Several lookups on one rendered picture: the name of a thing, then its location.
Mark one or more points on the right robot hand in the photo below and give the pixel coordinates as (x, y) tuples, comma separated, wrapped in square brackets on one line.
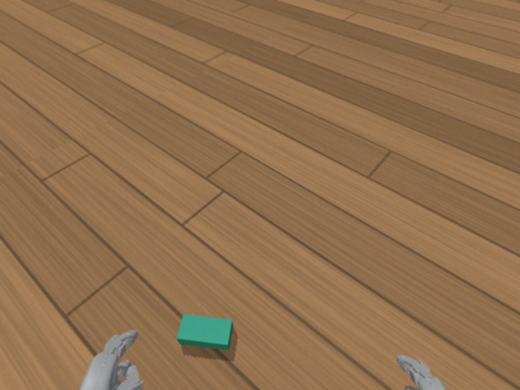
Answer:
[(419, 373)]

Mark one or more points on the left robot hand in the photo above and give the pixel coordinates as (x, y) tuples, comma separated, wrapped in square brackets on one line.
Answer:
[(105, 371)]

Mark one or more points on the carton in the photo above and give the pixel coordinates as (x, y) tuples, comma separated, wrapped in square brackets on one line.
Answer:
[(208, 332)]

